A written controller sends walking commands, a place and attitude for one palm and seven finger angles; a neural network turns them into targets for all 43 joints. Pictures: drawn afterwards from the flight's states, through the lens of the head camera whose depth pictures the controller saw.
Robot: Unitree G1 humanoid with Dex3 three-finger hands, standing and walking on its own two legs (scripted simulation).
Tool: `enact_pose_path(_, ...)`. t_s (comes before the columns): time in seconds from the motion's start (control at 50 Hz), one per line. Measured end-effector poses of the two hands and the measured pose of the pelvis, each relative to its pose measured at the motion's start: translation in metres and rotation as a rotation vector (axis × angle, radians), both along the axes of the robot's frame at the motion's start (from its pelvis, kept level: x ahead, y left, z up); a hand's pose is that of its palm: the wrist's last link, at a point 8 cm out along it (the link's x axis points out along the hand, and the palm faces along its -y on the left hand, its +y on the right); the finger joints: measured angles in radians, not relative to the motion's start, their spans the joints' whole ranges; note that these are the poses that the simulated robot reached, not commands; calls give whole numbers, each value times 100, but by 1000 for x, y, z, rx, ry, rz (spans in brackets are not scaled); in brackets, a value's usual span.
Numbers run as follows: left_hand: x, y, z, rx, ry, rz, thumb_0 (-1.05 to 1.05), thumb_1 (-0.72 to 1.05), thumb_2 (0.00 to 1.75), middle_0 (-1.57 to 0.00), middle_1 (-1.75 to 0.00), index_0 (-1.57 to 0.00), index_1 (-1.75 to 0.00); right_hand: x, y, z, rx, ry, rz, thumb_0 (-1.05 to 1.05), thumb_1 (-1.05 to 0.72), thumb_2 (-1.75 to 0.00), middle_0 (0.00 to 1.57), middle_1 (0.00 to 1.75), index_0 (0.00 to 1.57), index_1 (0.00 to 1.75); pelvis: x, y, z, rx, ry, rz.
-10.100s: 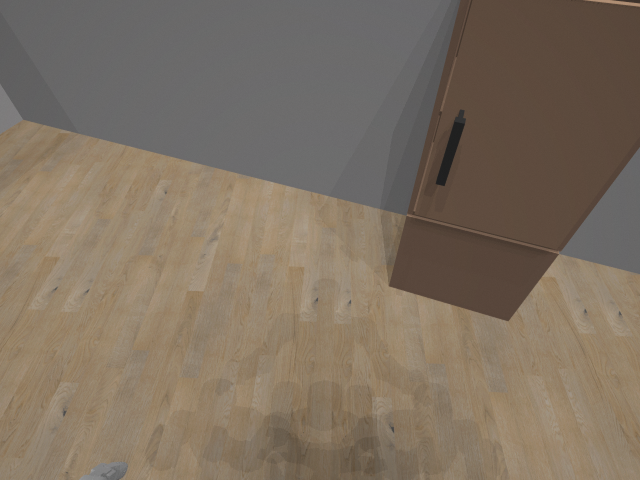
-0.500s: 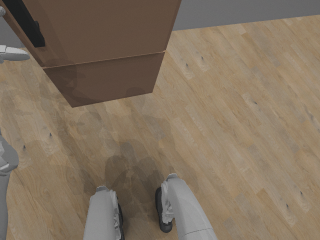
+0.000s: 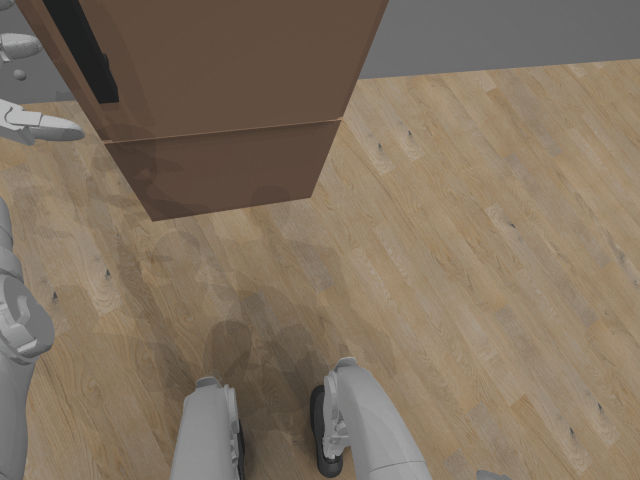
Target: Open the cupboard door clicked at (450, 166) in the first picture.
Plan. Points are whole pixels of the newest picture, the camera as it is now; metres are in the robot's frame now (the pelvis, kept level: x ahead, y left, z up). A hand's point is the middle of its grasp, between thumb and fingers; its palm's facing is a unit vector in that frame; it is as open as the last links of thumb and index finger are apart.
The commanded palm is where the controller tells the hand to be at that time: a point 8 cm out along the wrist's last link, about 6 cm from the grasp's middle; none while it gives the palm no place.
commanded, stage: move the hooked fingers beside the handle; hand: left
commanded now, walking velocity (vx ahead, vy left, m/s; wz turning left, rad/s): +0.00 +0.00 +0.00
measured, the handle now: (78, 21) +0.61 +0.21 +0.06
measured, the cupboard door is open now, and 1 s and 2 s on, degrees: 0 0 0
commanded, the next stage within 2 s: slide the fingers in behind the handle in 0.14 s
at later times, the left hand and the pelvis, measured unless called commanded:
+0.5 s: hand (49, 69) +0.56 +0.24 +0.04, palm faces +0.12 -0.99 +0.00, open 14.0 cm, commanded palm +0.54 +0.26 +0.04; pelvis +0.00 +0.00 +0.00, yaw +0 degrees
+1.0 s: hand (83, 68) +0.56 +0.21 +0.04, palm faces +0.12 -0.99 -0.01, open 14.0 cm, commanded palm +0.53 +0.23 +0.04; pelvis +0.00 -0.01 +0.00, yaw +0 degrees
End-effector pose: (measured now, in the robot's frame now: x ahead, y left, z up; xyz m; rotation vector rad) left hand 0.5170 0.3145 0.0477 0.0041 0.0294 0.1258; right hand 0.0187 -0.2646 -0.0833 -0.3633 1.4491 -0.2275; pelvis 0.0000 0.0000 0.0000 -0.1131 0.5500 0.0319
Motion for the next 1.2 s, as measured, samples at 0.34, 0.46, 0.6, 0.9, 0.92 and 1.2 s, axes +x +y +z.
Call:
enact_pose_path(0.34, 3, -2, -1, 6, 0, -9, -1, -50, 30, -29, -120, -30, -120, -19, 11, -6, 28, 62, -23, 0, -90, -90, 20, 30, 20, 30, -1, 2, -2, -2, 9, 4)
enact_pose_path(0.46, 10, -19, -2, -8, 6, -13, -1, -50, 30, -30, -120, -30, -120, -23, 10, -4, 28, 63, -31, 0, -90, -90, 20, 30, 20, 30, -1, 1, -1, 0, 9, 2)
enact_pose_path(0.6, 11, -24, -4, 8, 5, 14, -1, -50, 30, -30, -120, -31, -121, -24, 8, -3, 34, 56, -40, 0, -90, -90, 20, 30, 20, 30, 0, -2, -1, 6, 7, -5)
enact_pose_path(0.9, 12, -45, -3, 3, 1, -2, -1, -50, 30, -30, -120, -30, -120, -18, 3, -6, 46, 43, -36, 0, -91, -90, 20, 30, 20, 30, 2, -7, 1, 14, 5, -5)
enact_pose_path(0.92, 12, -47, -3, 2, -1, -2, -1, -50, 30, -30, -120, -30, -120, -17, 3, -6, 47, 41, -36, 0, -91, -90, 20, 30, 20, 30, 2, -7, 1, 15, 5, -5)
enact_pose_path(1.2, 10, -65, 0, 5, -3, 0, -1, -50, 30, -30, -120, -30, -120, -13, 3, -8, 70, 20, -38, 0, -91, -90, 20, 30, 20, 30, 3, -9, 3, 25, -8, -7)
